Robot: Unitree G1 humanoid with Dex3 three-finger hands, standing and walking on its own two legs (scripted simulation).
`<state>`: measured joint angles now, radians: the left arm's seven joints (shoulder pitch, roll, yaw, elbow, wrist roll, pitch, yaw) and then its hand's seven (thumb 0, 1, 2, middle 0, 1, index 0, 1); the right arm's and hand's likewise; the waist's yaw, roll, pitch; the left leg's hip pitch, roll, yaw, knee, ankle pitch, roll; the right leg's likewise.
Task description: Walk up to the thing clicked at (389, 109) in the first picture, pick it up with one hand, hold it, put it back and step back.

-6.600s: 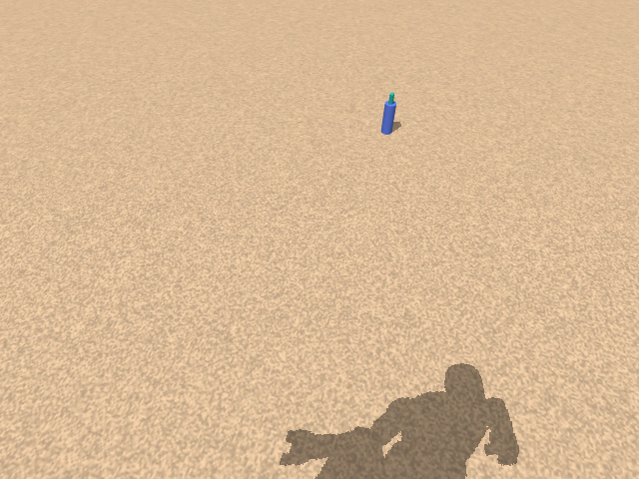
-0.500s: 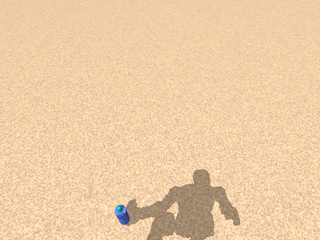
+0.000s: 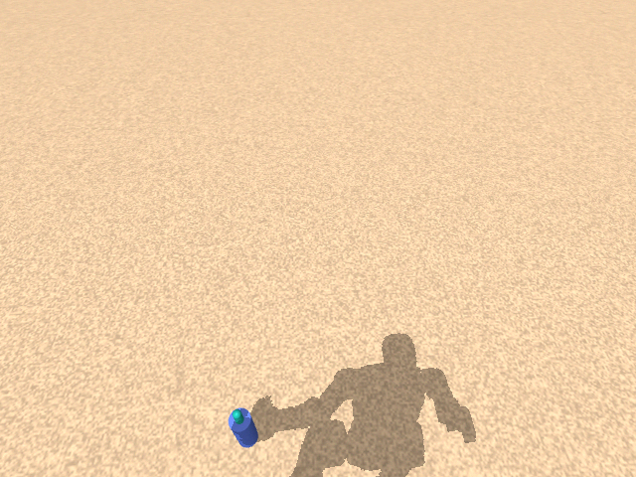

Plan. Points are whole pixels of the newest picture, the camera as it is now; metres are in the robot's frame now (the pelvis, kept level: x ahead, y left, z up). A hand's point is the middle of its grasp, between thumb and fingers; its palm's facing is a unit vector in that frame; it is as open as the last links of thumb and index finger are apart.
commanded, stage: stand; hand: left
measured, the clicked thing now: (242, 425) +0.35 +0.22 -0.67
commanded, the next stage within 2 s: none
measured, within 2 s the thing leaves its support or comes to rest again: neither
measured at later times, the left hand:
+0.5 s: hand out of the picture +0.06 +0.25 -0.16, palm faces -0.01 -0.94 -0.34, open 7.4 cm
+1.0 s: hand out of the picture +0.07 +0.25 -0.16, palm faces -0.01 -0.94 -0.34, open 7.4 cm
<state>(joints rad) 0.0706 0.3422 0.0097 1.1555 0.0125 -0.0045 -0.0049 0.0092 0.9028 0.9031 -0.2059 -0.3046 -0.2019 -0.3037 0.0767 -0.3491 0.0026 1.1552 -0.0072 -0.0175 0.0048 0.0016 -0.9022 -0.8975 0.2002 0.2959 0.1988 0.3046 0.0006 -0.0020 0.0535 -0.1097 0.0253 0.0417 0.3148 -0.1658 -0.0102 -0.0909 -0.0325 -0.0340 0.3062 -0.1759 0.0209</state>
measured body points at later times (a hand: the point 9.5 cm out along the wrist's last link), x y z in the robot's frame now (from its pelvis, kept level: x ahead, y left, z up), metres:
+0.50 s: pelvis -0.01 +0.00 +0.00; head +0.00 +0.00 +0.45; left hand +0.06 +0.30 -0.14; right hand +0.07 -0.30 -0.13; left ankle +0.00 +0.12 -0.75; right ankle -0.01 -0.13 -0.75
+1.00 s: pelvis +0.00 +0.00 +0.00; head +0.00 +0.00 +0.45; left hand +0.07 +0.30 -0.13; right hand +0.08 -0.30 -0.13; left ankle +0.00 +0.12 -0.75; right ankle -0.01 -0.13 -0.75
